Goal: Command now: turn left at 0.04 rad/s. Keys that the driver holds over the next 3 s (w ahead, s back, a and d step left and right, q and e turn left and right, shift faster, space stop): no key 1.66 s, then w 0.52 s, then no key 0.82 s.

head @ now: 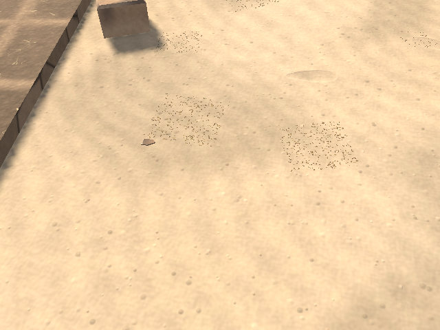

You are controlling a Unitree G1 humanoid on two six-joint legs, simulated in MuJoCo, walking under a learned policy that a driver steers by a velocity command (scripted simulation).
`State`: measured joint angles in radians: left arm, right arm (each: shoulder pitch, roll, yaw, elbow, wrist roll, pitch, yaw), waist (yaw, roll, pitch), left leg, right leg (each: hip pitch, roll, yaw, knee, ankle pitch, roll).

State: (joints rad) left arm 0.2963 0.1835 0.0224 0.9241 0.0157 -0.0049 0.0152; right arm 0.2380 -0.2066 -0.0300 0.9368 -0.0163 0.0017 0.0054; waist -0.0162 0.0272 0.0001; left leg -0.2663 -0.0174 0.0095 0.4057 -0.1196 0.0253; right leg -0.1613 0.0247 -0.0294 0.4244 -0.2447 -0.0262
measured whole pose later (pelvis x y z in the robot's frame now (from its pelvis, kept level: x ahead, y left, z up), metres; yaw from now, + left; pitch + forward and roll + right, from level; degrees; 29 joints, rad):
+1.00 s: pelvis +0.04 -0.02 +0.00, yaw +0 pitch -2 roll +0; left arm 0.33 0.11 0.00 1.14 0.01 -0.02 0.04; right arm 0.27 -0.13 -0.01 1.18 -0.01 0.00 -0.04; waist 0.00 0.00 0.04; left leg -0.18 0.00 0.00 0.40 -0.18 0.00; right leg -0.07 0.04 -0.02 0.39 -0.29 -0.05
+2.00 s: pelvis +0.12 -0.01 -0.01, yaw +0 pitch +0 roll +0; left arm 0.56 0.17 0.04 1.17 0.03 -0.06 0.03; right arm 0.15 -0.17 -0.05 1.01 -0.02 -0.04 0.02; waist 0.07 -0.03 0.03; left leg -0.45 0.03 0.07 0.72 -0.31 0.06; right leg 0.06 0.03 -0.01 0.30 -0.37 -0.05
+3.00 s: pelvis +0.41 +0.04 +0.00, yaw +0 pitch -2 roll +0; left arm 0.28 0.14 0.01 1.11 0.01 -0.01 0.02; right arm 0.35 -0.11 0.01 1.14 -0.01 -0.02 -0.04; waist 0.02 -0.01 0.02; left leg -0.13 0.00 0.02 0.42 -0.27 0.01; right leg -0.22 0.03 -0.09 0.39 -0.14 -0.06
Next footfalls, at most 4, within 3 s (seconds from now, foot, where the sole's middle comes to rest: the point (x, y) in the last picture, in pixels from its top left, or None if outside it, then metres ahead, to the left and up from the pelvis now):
2.06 left None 0.27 0.11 -0.78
2.52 right None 0.49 -0.04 -0.78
2.82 left None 0.42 0.16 -0.78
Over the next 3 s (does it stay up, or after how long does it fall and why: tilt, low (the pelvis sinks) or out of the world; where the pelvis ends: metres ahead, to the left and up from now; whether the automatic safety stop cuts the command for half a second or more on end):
stays up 0.41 0.04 0.00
